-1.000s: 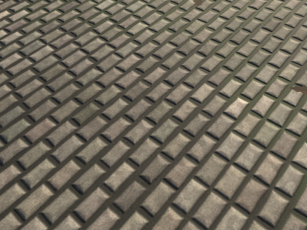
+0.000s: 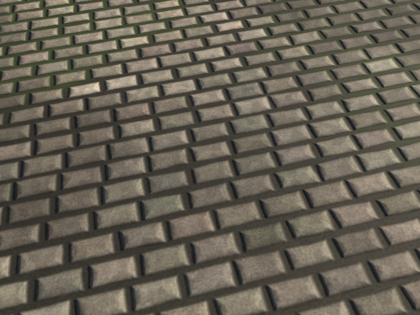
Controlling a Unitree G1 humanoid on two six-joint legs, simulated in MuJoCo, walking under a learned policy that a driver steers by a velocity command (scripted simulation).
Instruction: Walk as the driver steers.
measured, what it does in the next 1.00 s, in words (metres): steps on the spot: left foot, then right foot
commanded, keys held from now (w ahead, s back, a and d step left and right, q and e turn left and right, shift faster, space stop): q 0.06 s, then no key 0.22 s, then e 0.72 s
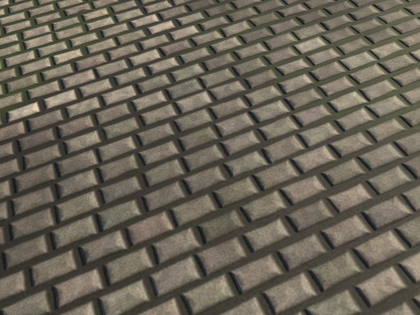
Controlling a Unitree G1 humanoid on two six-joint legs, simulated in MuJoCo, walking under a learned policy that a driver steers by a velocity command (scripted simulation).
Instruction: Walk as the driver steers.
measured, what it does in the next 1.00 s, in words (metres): steps on the spot, turning left: left foot, then right foot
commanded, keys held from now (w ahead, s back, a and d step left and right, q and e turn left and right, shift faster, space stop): e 0.10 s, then no key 0.08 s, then q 0.82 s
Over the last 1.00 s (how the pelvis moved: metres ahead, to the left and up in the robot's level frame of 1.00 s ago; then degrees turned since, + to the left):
-0.04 -0.03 0.02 -14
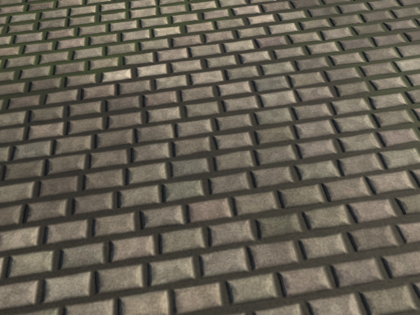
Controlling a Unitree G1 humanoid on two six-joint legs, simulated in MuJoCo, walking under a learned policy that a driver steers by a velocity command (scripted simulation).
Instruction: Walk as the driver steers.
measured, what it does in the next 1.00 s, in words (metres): steps on the spot, turning right: left foot, then right foot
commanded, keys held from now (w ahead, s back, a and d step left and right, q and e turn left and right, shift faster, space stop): q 0.08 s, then no key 0.08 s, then e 0.34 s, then w+e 0.50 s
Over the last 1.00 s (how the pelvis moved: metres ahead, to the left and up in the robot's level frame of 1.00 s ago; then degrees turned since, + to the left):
-0.01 0.00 0.00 15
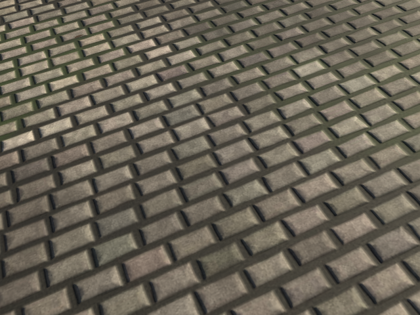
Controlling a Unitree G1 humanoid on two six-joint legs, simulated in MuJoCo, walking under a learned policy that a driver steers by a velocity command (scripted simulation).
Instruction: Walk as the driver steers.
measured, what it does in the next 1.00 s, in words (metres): walks ahead, turning left: left foot, then right foot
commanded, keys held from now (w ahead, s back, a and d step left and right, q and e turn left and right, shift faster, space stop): w+e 0.08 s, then w+q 0.92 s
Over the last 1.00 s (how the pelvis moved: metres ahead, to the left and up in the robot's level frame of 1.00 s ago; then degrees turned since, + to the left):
0.09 -0.03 0.00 -17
